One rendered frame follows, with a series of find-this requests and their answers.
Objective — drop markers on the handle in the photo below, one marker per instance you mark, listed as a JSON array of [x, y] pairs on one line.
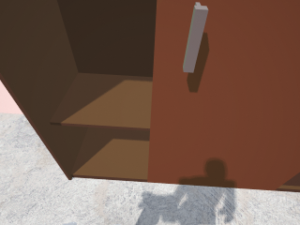
[[198, 20]]

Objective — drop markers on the wardrobe door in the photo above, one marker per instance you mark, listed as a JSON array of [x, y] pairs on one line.
[[295, 181], [234, 122]]

